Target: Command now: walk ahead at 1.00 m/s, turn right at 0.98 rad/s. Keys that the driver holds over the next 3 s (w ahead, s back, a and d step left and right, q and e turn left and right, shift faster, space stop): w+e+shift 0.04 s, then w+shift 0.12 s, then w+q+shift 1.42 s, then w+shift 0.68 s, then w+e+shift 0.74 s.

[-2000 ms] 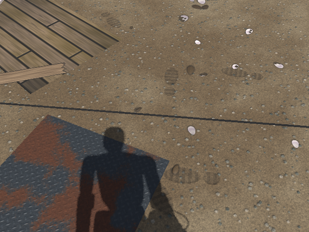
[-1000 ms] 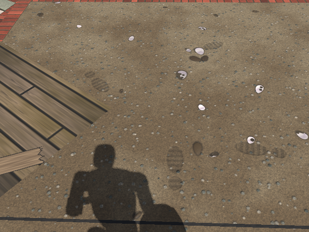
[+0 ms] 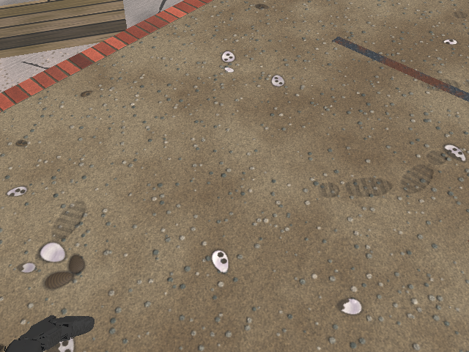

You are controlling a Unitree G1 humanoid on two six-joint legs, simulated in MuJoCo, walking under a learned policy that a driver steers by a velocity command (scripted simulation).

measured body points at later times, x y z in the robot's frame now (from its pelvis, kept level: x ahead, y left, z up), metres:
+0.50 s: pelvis +0.44 -0.05 +0.00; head +0.44 -0.06 +0.45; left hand +0.47 +0.20 -0.12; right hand +0.58 -0.32 -0.10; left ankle +0.69 +0.11 -0.64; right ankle +0.29 -0.09 -0.72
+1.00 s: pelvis +0.91 -0.03 +0.00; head +0.93 +0.00 +0.45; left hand +1.10 +0.27 -0.02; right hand +1.03 -0.28 -0.11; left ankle +0.75 +0.01 -0.72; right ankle +1.17 -0.12 -0.69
